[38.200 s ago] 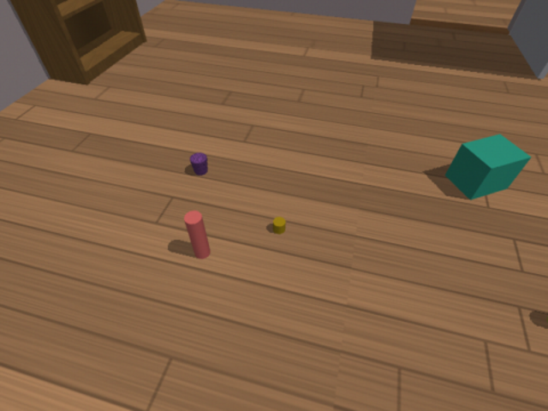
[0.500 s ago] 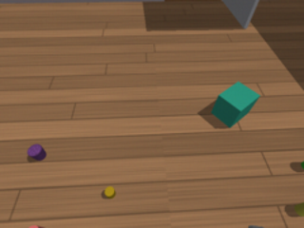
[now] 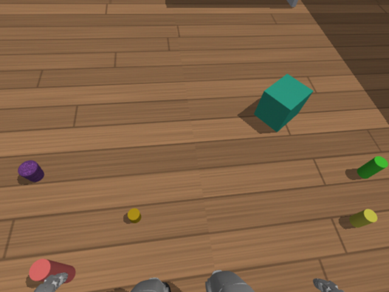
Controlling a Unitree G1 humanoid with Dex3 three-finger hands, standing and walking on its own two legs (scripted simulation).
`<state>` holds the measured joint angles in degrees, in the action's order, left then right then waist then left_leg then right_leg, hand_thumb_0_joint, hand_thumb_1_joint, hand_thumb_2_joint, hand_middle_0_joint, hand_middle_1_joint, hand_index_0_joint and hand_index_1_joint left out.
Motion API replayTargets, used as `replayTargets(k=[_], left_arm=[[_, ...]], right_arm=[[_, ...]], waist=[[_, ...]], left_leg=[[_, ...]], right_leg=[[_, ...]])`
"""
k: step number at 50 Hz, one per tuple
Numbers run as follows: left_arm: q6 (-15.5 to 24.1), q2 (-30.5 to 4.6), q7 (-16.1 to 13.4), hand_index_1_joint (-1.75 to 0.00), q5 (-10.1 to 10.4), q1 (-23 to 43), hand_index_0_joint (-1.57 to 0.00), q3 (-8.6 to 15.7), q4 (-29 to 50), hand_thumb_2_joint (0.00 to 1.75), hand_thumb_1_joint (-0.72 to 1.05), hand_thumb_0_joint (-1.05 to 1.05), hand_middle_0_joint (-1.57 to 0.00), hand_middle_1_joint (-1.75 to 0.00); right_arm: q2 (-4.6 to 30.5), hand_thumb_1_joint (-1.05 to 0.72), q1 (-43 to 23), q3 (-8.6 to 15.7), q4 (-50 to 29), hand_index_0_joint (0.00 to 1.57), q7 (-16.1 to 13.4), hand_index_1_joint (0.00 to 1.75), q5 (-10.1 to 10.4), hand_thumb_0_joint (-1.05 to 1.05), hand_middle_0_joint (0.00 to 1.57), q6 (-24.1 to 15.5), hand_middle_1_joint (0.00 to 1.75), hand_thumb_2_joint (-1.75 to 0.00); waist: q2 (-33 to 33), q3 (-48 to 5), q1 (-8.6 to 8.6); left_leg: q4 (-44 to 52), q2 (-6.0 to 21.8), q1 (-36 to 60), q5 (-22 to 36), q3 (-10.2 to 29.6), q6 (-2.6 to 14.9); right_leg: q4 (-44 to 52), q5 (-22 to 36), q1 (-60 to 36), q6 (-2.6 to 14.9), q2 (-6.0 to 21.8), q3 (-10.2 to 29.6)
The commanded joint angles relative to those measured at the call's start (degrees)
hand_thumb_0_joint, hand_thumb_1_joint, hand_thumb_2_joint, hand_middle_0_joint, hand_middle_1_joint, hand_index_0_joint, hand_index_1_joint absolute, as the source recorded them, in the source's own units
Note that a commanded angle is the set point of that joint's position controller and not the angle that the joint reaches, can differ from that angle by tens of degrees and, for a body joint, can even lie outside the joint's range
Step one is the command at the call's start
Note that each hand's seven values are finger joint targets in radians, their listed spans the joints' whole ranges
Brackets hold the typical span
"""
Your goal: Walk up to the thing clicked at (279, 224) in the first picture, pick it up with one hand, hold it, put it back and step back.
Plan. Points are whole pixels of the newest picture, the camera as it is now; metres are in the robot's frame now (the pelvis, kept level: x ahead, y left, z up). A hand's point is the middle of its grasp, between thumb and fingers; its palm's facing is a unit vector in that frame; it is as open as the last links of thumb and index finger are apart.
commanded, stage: step back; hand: left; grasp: from above
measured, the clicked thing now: (134, 215) +0.47 +0.24 -0.74
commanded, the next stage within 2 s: none
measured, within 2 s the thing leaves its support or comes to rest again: neither
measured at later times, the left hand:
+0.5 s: hand out of the picture +0.00 +0.26 -0.15, palm faces +0.04 -0.93 -0.37, open 7.4 cm
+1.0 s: hand out of the picture -0.23 +0.22 -0.14, palm faces -0.01 -0.92 -0.40, open 7.4 cm
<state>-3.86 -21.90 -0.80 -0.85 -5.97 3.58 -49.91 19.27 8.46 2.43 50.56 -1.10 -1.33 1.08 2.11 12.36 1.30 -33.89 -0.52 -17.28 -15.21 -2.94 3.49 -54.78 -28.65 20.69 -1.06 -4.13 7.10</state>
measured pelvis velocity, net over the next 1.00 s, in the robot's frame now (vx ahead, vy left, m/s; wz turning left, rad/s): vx -0.29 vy -0.05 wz -0.01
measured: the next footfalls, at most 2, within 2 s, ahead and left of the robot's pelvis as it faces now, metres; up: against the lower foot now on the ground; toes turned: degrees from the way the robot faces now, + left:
right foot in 0.10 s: +0.00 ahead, -0.14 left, +0.00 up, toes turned +2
left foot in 0.44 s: -0.09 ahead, +0.10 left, +0.00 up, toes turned +1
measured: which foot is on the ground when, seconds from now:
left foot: down 0.00-0.14, up 0.16-0.42, down 0.44-0.88, up 0.90-1.00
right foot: up 0.00-0.08, down 0.10-0.46, up 0.48-0.84, down 0.86-1.00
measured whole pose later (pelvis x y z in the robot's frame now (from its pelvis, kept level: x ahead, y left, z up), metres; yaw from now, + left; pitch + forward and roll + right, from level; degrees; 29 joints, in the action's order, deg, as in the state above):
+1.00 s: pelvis -0.29 -0.05 +0.00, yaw +0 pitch -3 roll +1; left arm -3.5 -20.1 0.7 -2.6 -13.7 3.9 -48.7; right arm 24.0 9.5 3.5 48.8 -1.1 -0.4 3.0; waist -1.3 8.0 -1.7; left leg -62.1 -6.1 -31.0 -25.7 7.7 -0.7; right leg -37.2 -19.1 15.7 0.1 1.1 2.2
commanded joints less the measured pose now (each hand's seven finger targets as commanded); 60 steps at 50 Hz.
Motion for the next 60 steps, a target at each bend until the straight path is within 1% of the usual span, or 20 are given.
replayTargets(k=[1, 5, 7, 8, 11, 17, 21, 22, 24, 27, 39, 42, 43, 44, 45, 47, 49, 57, 59, 60], left_arm=[[2.07, -9.60, -0.38, -0.30, -0.20, -2.19, -0.20, 3.52, 4.90, 0.90, 0.90, 0.00, -0.20, -0.30], [3.03, -10.44, -0.18, -0.30, -1.17, -8.58, -0.20, 4.24, 2.62, 0.90, 0.90, 0.00, -0.20, -0.30], [3.05, -18.67, 0.18, -0.30, -0.71, -4.37, -0.20, 5.90, 5.17, 0.90, 0.90, 0.00, -0.20, -0.30], [3.57, -17.70, 0.03, -0.30, -1.35, -2.25, -0.20, 5.68, 7.18, 0.90, 0.90, 0.00, -0.20, -0.30], [3.49, -12.68, -0.75, -0.30, -0.60, 3.18, -0.20, 4.51, 8.49, 0.90, 0.90, 0.00, -0.20, -0.30], [2.87, -12.01, -1.22, -0.30, -1.21, -2.25, -0.20, 4.31, 10.16, 0.90, 0.90, 0.00, -0.20, -0.30], [1.56, -13.16, -0.35, -0.30, -0.24, 0.23, -0.20, 3.87, 11.22, 0.90, 0.90, 0.00, -0.20, -0.30], [1.27, -11.27, -0.11, -0.30, -0.14, -1.05, -0.20, 3.29, 11.46, 0.90, 0.90, 0.00, -0.20, -0.30], [1.42, -11.54, -0.95, -0.30, -0.23, 3.55, -0.20, 4.11, 12.25, 0.90, 0.90, 0.00, -0.20, -0.30], [1.31, -10.66, -1.17, -0.30, 0.59, -1.81, -0.20, 4.12, 8.86, 0.90, 0.90, 0.00, -0.20, -0.30], [1.72, -10.32, 0.72, -0.30, -0.24, -8.81, -0.20, 4.41, 5.62, 0.90, 0.90, 0.00, -0.20, -0.30], [2.35, -11.16, 0.78, -0.30, -1.33, -15.67, -0.20, 5.04, 2.13, 0.90, 0.90, 0.00, -0.20, -0.30], [2.70, -15.37, 0.83, -0.30, -2.18, -13.73, -0.20, 6.26, 3.47, 0.90, 0.90, 0.00, -0.20, -0.30], [2.25, -22.20, 0.78, -0.30, -1.92, -8.33, -0.20, 7.43, 6.32, 0.90, 0.90, 0.00, -0.20, -0.30], [2.58, -21.41, 0.58, -0.30, -1.78, -4.44, -0.20, 6.95, 8.12, 0.90, 0.90, 0.00, -0.20, -0.30], [2.91, -15.23, -0.18, -0.30, -1.61, 3.57, -0.20, 5.03, 9.31, 0.90, 0.90, 0.00, -0.20, -0.30], [3.06, -14.22, -0.34, -0.30, -1.94, 2.43, -0.20, 5.31, 9.59, 0.90, 0.90, 0.00, -0.20, -0.30], [1.50, -13.62, -0.94, -0.30, -0.63, -1.04, -0.20, 3.95, 9.87, 0.90, 0.90, 0.00, -0.20, -0.30], [0.94, -10.37, -0.53, -0.30, -0.16, -3.67, -0.20, 2.68, 10.44, 0.90, 0.90, 0.00, -0.20, -0.30], [1.05, -10.94, -0.97, -0.30, 0.51, 0.64, -0.20, 3.30, 11.41, 0.90, 0.90, 0.00, -0.20, -0.30]], right_arm=[[17.06, -0.90, 1.76, 4.44, -4.72, 0.20, -1.17, 0.30, 0.09, 0.00, 0.20, -0.83, 0.30, -0.90], [15.74, -0.90, -2.21, 3.64, -5.23, 0.20, -0.62, 0.30, 1.06, 0.00, 0.20, -0.13, 0.30, -0.90], [12.91, -0.90, -3.42, 3.19, -5.76, 0.20, -0.84, 0.30, 1.57, 0.00, 0.20, 0.19, 0.30, -0.90], [14.14, -0.90, -2.85, 3.61, -4.93, 0.20, -0.89, 0.30, 1.04, 0.00, 0.20, 0.48, 0.30, -0.90], [13.35, -0.90, 2.91, 2.83, -2.56, 0.20, -0.79, 0.30, 2.01, 0.00, 0.20, 0.30, 0.30, -0.90], [13.15, -0.90, 2.57, 2.38, -4.83, 0.20, -1.00, 0.30, 1.11, 0.00, 0.20, -0.50, 0.30, -0.90], [12.84, -0.90, 7.95, 3.43, -2.51, 0.20, -0.29, 0.30, 0.20, 0.00, 0.20, -1.16, 0.30, -0.90], [15.15, -0.90, 7.01, 4.22, -2.99, 0.20, -0.28, 0.30, -0.62, 0.00, 0.20, -1.46, 0.30, -0.90], [24.98, -0.90, 4.56, 6.00, -4.97, 0.20, 0.20, 0.30, -0.88, 0.00, 0.20, -1.59, 0.30, -0.90], [17.95, -0.90, -2.70, 3.95, -5.73, 0.20, -0.68, 0.30, -0.79, 0.00, 0.20, -1.96, 0.30, -0.90], [19.26, -0.90, -0.07, 4.90, -8.09, 0.20, -0.61, 0.30, -0.79, 0.00, 0.20, -0.52, 0.30, -0.90], [17.74, -0.90, -1.63, 4.31, -8.29, 0.20, -0.32, 0.30, 0.19, 0.00, 0.20, 0.55, 0.30, -0.90], [13.74, -0.90, -0.46, 3.25, -8.92, 0.20, -0.19, 0.30, 0.60, 0.00, 0.20, 0.54, 0.30, -0.90], [13.64, -0.90, -4.13, 3.75, -9.74, 0.20, -1.22, 0.30, 0.79, 0.00, 0.20, 0.59, 0.30, -0.90], [15.91, -0.90, -3.81, 4.48, -8.93, 0.20, -1.45, 0.30, 0.57, 0.00, 0.20, 0.89, 0.30, -0.90], [14.89, -0.90, 1.91, 4.05, -5.98, 0.20, -1.13, 0.30, 1.20, 0.00, 0.20, 0.57, 0.30, -0.90], [14.60, -0.90, 4.36, 3.58, -5.21, 0.20, -1.05, 0.30, 1.17, 0.00, 0.20, -0.09, 0.30, -0.90], [12.82, -0.90, 7.75, 3.49, -3.69, 0.20, -0.54, 0.30, 0.03, 0.00, 0.20, -0.70, 0.30, -0.90], [17.80, -0.90, 7.84, 4.90, -3.75, 0.20, -0.72, 0.30, -1.11, 0.00, 0.20, -1.08, 0.30, -0.90], [24.86, -0.90, 4.34, 5.85, -5.04, 0.20, -0.02, 0.30, -0.40, 0.00, 0.20, -0.71, 0.30, -0.90]], waist=[[-10.46, -17.41, 0.82], [-4.75, -17.57, -2.61], [14.01, -12.21, -3.57], [10.76, -9.71, -3.07], [5.24, -10.22, 0.34], [8.15, -15.16, -3.60], [5.70, -15.15, -0.10], [0.35, -15.01, -0.57], [-16.50, -13.19, 2.92], [-7.03, -12.37, -2.72], [-14.61, -16.66, -0.48], [-10.19, -17.10, -3.68], [2.84, -13.97, -2.87], [15.51, -10.45, -5.49], [12.46, -6.68, -4.03], [4.90, -5.88, 1.02], [7.80, -9.56, 0.16], [6.96, -14.45, -1.44], [-4.80, -15.70, -2.24], [-16.38, -15.11, -0.20]], left_leg=[[5.32, 15.90, 15.00, 29.60, 16.80, 9.55], [0.05, 11.19, 0.17, 14.18, 12.87, 2.86], [-20.10, -4.90, -7.61, -16.93, 4.00, -3.28], [-29.98, -4.77, -6.21, -21.36, 9.54, -3.63], [-34.61, -7.11, -8.79, -13.95, 11.88, -4.03], [-15.51, -2.19, -9.39, -15.89, 7.42, -4.56], [9.48, -1.66, 5.12, 2.68, 1.97, -3.14], [11.68, 3.43, 8.12, 5.27, 10.31, -1.20], [16.47, 24.27, 0.79, 18.35, 35.24, 12.79], [10.71, 16.53, 4.73, 27.05, 20.43, 9.22], [8.73, 15.06, 6.50, 11.79, 15.95, 8.57], [1.77, 10.16, -4.52, 2.99, 12.66, 2.51], [-8.18, 1.34, -16.31, -8.89, 9.79, -1.63], [-22.52, -5.16, -13.39, -19.35, 8.00, -4.06], [-31.45, -3.25, -10.90, -18.50, 13.03, -4.82], [-35.02, -6.46, -10.51, -11.24, 13.35, -3.81], [-35.28, -6.36, -9.22, -10.71, 10.81, -4.30], [5.88, -2.10, 1.51, -3.03, 1.23, -3.02], [12.40, 9.97, 9.70, 11.99, 18.70, 1.13], [14.08, 21.49, 3.31, 20.23, 31.80, 10.87]], right_leg=[[10.65, 1.32, 0.36, 1.27, 2.74, -3.33], [28.13, 19.86, -14.27, 4.83, 6.09, -0.63], [36.64, 26.48, -5.43, 18.65, 25.06, 21.98], [36.41, 30.64, -0.65, 20.31, 27.15, 24.75], [31.13, 39.24, -5.38, 13.97, 17.20, 7.43], [25.41, 45.85, -19.85, 14.44, 18.44, 6.23], [19.95, 33.08, -9.81, 9.89, 15.03, 3.29], [17.29, 23.66, -3.61, 6.58, 11.64, 2.08], [-4.82, -9.20, 4.91, 2.12, -1.13, -0.11], [-18.23, -3.11, 8.69, 2.80, -2.09, 5.78], [13.83, 1.27, -4.32, 0.76, 2.93, -5.22], [30.49, 11.20, -15.13, 3.48, 4.59, -4.00], [34.16, 5.56, -15.52, 6.48, 14.53, 12.83], [40.29, 4.21, 1.63, 16.20, 27.04, 24.71], [41.57, 4.58, 9.16, 18.19, 28.86, 25.49], [34.85, 18.08, 6.30, 12.14, 18.68, 8.25], [30.72, 25.10, 0.25, 11.39, 16.29, 3.79], [18.57, 37.15, -11.64, 10.12, 17.05, 2.32], [9.23, 20.52, 1.05, 4.41, 9.99, -1.31], [-0.58, -4.39, 4.36, 1.96, 0.82, -7.28]])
